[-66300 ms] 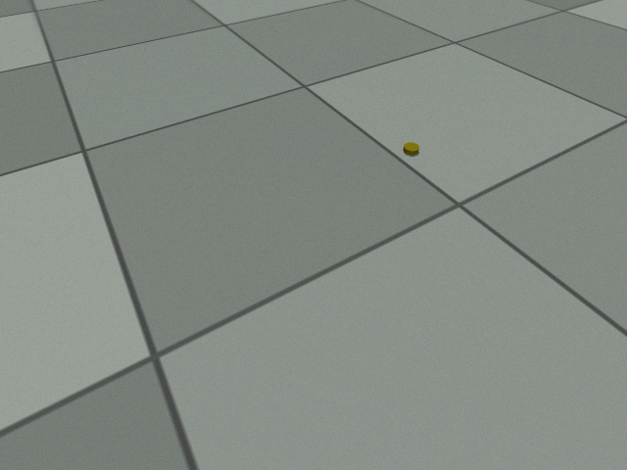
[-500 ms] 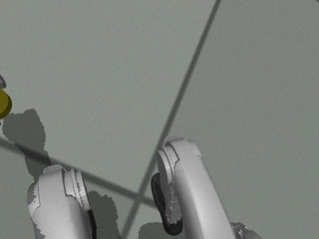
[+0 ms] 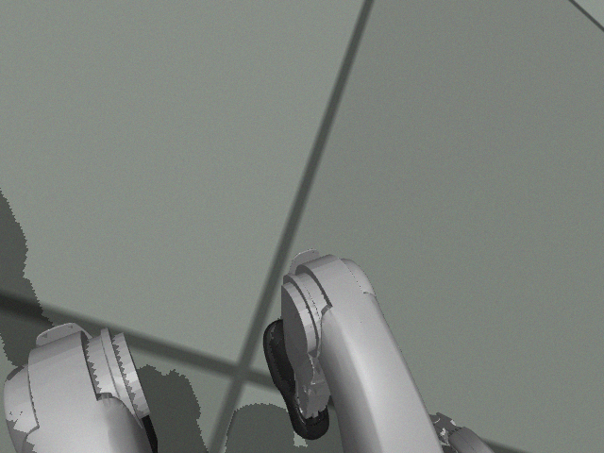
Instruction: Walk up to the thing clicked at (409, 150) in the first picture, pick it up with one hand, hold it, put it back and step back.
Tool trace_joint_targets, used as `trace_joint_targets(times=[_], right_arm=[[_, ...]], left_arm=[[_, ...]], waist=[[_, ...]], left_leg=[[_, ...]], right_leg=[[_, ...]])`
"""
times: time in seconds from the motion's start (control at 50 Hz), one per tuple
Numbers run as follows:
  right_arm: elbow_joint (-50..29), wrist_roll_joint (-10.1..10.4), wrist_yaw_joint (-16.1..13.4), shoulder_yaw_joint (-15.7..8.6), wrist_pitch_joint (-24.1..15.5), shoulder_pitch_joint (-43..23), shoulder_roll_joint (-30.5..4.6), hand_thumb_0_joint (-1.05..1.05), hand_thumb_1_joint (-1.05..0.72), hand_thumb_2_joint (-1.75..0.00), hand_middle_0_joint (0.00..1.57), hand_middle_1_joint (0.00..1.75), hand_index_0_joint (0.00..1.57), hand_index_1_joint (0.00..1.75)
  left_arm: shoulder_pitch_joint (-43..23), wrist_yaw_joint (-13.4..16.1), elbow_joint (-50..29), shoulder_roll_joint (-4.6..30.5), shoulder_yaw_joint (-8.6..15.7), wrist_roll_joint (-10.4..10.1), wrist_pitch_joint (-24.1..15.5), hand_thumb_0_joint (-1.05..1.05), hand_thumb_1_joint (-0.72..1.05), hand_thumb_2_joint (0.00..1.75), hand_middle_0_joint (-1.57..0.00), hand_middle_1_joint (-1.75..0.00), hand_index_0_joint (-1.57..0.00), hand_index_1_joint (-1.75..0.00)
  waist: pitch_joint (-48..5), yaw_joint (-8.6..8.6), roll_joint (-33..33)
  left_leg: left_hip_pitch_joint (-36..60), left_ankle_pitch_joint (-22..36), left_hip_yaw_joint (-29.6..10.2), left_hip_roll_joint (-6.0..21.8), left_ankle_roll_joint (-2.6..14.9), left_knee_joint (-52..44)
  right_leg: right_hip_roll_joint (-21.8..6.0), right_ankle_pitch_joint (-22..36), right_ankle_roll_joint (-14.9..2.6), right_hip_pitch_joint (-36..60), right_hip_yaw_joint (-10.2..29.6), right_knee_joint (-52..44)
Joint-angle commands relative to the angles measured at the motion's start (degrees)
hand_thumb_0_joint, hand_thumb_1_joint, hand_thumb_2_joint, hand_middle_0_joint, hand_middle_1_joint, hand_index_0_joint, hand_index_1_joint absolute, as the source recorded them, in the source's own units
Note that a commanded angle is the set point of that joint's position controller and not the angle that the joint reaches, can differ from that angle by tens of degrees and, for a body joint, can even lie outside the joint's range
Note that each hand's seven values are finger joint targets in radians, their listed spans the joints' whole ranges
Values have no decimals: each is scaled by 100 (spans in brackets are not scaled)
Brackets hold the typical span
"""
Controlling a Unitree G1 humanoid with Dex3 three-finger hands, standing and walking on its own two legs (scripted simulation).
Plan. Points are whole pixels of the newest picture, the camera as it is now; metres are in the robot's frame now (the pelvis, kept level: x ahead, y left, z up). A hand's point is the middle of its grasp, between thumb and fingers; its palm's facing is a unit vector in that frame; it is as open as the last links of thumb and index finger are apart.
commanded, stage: rest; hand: left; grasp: from above
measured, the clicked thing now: out of the picture +0.48 +0.33 -0.24
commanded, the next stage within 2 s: open in 1.18 s
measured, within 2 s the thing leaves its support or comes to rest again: rests again in 0.94 s
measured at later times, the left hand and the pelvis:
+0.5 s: hand out of the picture +0.47 +0.32 -0.24, palm faces -0.44 -0.14 -0.89, open 10.3 cm; pelvis +0.00 +0.00 -0.01, yaw -2 degrees
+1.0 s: hand out of the picture +0.47 +0.31 -0.26, palm faces -0.43 -0.13 -0.89, open 10.3 cm; pelvis +0.00 +0.01 -0.01, yaw -4 degrees
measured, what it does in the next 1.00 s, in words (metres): stands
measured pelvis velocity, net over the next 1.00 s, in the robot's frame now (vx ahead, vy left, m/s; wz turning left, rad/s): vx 0.00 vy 0.01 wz -0.07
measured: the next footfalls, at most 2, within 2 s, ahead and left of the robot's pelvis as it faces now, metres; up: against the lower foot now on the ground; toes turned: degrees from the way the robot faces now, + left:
none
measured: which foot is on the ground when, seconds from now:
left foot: down 0.00-1.00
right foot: down 0.00-1.00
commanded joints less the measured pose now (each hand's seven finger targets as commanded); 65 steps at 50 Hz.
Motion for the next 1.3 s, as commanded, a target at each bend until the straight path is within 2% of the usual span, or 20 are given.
trace_joint_targets(times=[0.0, 0.04, 0.06, 0.08, 0.12, 0.2, 0.22, 0.26, 0.36, 0.48, 0.58, 0.74, 0.84, 0.88, 0.9, 0.96, 1.04, 1.06, 1.16, 1.28], right_arm=[[-14, 3, -48, -422, -101, 1147, -1769, 0, -89, -89, 20, 30, 20, 30], [18, -5, -29, -366, -133, 1139, -1765, 0, -90, -89, 20, 30, 20, 30], [-40, -35, -16, -343, -165, 1173, -1843, 0, -90, -90, 20, 30, 20, 30], [-55, -41, -12, -344, -190, 1181, -1838, 0, -90, -89, 20, 30, 20, 30], [-14, -53, -2, -275, -210, 1123, -1825, 0, -90, -89, 20, 30, 20, 30], [-158, -104, 42, -227, -277, 1104, -1969, 0, -90, -90, 20, 30, 20, 30], [-102, -141, 44, -203, -269, 1131, -1972, 0, -90, -90, 20, 30, 20, 30], [-213, -143, 44, -154, -282, 1022, -1984, 0, -90, -90, 20, 30, 20, 30], [-146, -209, 62, -93, -333, 993, -2021, 0, -90, -90, 20, 30, 20, 30], [-149, -267, 115, -3, -371, 1007, -2041, 0, -90, -90, 20, 30, 20, 30], [-199, -282, 148, 80, -433, 884, -2103, 0, -90, -90, 20, 30, 20, 30], [-255, -284, 185, 179, -538, 716, -2153, 0, -90, -90, 20, 30, 20, 30], [-249, -307, 215, 239, -612, 716, -2189, 0, -90, -90, 20, 30, 20, 30], [-256, -306, 242, 250, -650, 673, -2192, 0, -90, -90, 20, 30, 20, 30], [-236, -316, 266, 271, -672, 709, -2201, 0, -90, -90, 20, 30, 20, 30], [-280, -290, 271, 276, -699, 634, -2282, 0, -90, -90, 20, 30, 20, 30], [-274, -349, 338, 293, -771, 665, -2254, 0, -91, -90, 20, 30, 20, 30], [-239, -319, 327, 312, -762, 686, -2257, 0, -91, -90, 20, 30, 20, 30], [-228, -319, 363, 386, -793, 731, -2234, 0, -91, -90, 20, 30, 20, 30], [-308, -294, 318, 474, -722, 730, -2264, 0, -90, -90, 20, 30, 20, 30]], left_arm=[[-1786, 363, -708, 1510, 118, -105, 73, 0, 63, 76, -90, -86, -95, -80], [-1680, 373, -432, 1472, 51, -119, 124, 0, 62, 77, -91, -84, -95, -79], [-1756, 376, -481, 1470, 68, -107, 126, 0, 64, 77, -91, -84, -96, -79], [-1721, 401, -563, 1715, 214, -97, 124, 0, 63, 75, -91, -85, -96, -79], [-1606, 420, -348, 1455, 30, -161, 162, 0, 63, 72, -91, -81, -96, -75], [-1664, 449, -404, 1729, 168, -118, 148, 0, 62, 74, -90, -83, -95, -78], [-1600, 476, -329, 1910, 320, -112, 164, 0, 62, 75, -91, -83, -95, -77], [-1670, 502, -360, 1833, 210, -123, 139, 0, 64, 74, -93, -81, -97, -76], [-1530, 566, -288, 2021, 301, -157, 83, 0, 64, 77, -93, -82, -98, -78], [-1597, 573, -303, 1889, 97, -148, 57, 0, 67, 81, -96, -83, -100, -79], [-1575, 610, -112, 1910, 29, -192, -19, 0, 68, 76, -96, -81, -100, -76], [-1604, 810, -8, 2009, -55, -147, -45, 0, 65, 73, -95, -78, -99, -74], [-1530, 989, 178, 2071, -43, -95, 19, 0, 61, 73, -92, -78, -96, -74], [-1588, 1008, 186, 2045, -72, -93, 64, 0, 63, 72, -93, -77, -97, -73], [-1642, 1002, 218, 1842, -229, -117, 87, 0, 63, 73, -94, -77, -97, -74], [-1638, 1068, 216, 2193, -3, -129, 123, 0, 60, 72, -92, -77, -96, -73], [-1572, 1023, 156, 1993, -114, -144, 179, 0, 60, 72, -91, -79, -95, -75], [-1625, 1047, 95, 2155, -8, -201, 179, 0, 58, 73, -91, -78, -94, -75], [-1520, 904, 219, 2035, -110, -317, 212, 0, 57, 75, -90, -79, -93, -76], [-1488, 799, 172, 2229, -128, -383, 104, 0, 43, 71, -78, -77, -81, -74]], waist=[[-3789, -150, 2756], [-3656, -142, 2645], [-3537, -261, 2625], [-3692, -213, 2661], [-3650, -213, 2729], [-3551, -310, 2941], [-3584, -312, 2891], [-3449, -327, 2829], [-3471, -326, 2973], [-3396, -485, 2987], [-3041, -517, 2932], [-3011, -514, 2872], [-3079, -523, 2952], [-2989, -552, 2938], [-2933, -610, 2974], [-2888, -546, 3076], [-3012, -644, 3107], [-3077, -615, 3104], [-2952, -684, 3022], [-2914, -659, 2829]], left_leg=[[3090, 1303, 700, 56, 209, -1405], [2936, 1227, 700, 63, 231, -1351], [2900, 1290, 725, 43, 227, -1298], [2982, 1300, 703, 67, 243, -1310], [3108, 1385, 660, 72, 198, -1334], [3225, 1600, 605, 84, 161, -1308], [3158, 1573, 597, 99, 175, -1285], [3016, 1413, 617, 96, 184, -1253], [3159, 1416, 532, 136, 157, -1260], [3208, 1534, 484, 168, 171, -1195], [3055, 1335, 436, 173, 153, -1197], [2955, 1081, 381, 194, 173, -1228], [3082, 1283, 327, 216, 143, -1258], [3032, 1221, 319, 221, 145, -1215], [3063, 1238, 302, 212, 128, -1262], [3142, 1187, 213, 241, 100, -1346], [3224, 1454, 286, 245, 114, -1194], [3184, 1516, 277, 253, 117, -1216], [3210, 1605, 244, 268, 119, -1174], [2943, 1409, 290, 238, 180, -1136]], right_leg=[[166, 1503, -509, 1983, -815, -1152], [179, 1457, -502, 2011, -802, -1174], [162, 1497, -504, 1996, -826, -1180], [181, 1555, -472, 2155, -803, -1173], [192, 1561, -502, 2083, -849, -1145], [185, 1709, -512, 2071, -918, -1060], [201, 1717, -509, 2169, -922, -1065], [211, 1580, -516, 2139, -912, -1131], [239, 1596, -510, 2207, -977, -1093], [262, 1787, -461, 2287, -1001, -1050], [264, 1572, -475, 2095, -1081, -1052], [311, 1420, -455, 2094, -1112, -1055], [329, 1630, -447, 2211, -1141, -1039], [317, 1583, -439, 2127, -1142, -1004], [299, 1595, -431, 2073, -1165, -999], [296, 1522, -452, 1991, -1188, -964], [319, 1792, -426, 2238, -1151, -978], [339, 1846, -427, 2361, -1155, -1024], [306, 1874, -410, 2300, -1175, -1001], [318, 1743, -407, 2476, -1128, -1122]])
